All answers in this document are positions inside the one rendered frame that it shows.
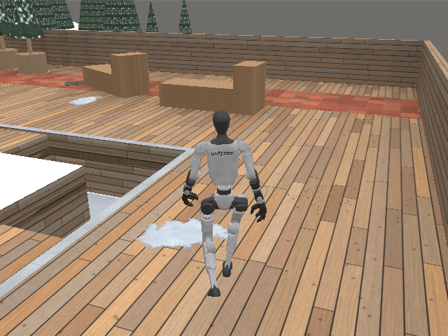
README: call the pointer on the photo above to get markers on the right robot hand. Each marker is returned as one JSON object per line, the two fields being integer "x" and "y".
{"x": 262, "y": 211}

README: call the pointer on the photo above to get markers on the left robot hand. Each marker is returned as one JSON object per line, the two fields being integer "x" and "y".
{"x": 191, "y": 196}

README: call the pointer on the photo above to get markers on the left robot thigh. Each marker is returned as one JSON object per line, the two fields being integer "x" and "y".
{"x": 207, "y": 221}

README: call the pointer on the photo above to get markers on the robot left upper arm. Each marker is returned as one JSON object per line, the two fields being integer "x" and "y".
{"x": 200, "y": 149}

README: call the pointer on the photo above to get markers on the right robot forearm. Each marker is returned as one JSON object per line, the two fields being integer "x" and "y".
{"x": 255, "y": 186}

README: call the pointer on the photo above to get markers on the right robot foot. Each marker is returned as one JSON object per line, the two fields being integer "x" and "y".
{"x": 227, "y": 271}

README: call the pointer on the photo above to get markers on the left robot forearm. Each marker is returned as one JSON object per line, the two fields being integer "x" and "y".
{"x": 188, "y": 185}

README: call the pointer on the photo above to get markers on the robot right upper arm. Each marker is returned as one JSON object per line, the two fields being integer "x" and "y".
{"x": 247, "y": 158}

